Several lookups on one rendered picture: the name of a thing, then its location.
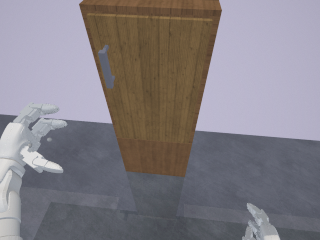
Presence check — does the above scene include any handle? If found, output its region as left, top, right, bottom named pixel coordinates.
left=98, top=45, right=115, bottom=89

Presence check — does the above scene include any left robot hand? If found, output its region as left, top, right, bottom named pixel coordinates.
left=0, top=102, right=68, bottom=174

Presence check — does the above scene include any right robot hand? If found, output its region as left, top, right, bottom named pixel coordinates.
left=242, top=203, right=280, bottom=240

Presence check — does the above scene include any left robot forearm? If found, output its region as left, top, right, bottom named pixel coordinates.
left=0, top=158, right=26, bottom=240

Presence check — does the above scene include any cupboard door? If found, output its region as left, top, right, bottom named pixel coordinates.
left=86, top=13, right=213, bottom=144

